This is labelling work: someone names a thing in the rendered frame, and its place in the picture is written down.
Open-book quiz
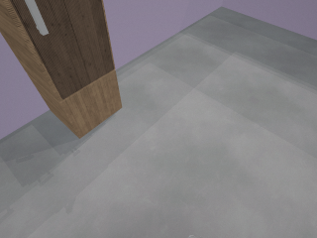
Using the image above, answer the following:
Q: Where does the handle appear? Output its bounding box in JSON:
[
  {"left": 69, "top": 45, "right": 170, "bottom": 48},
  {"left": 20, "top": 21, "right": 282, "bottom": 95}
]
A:
[{"left": 25, "top": 0, "right": 49, "bottom": 36}]

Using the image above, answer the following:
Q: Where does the cupboard door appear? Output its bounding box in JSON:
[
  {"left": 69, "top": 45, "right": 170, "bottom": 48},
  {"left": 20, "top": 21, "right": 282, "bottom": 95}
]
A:
[{"left": 10, "top": 0, "right": 114, "bottom": 99}]

